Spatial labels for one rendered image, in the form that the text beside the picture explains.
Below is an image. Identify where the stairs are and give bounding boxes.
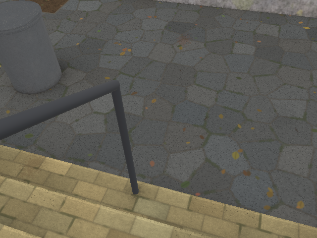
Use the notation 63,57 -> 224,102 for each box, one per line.
0,145 -> 317,238

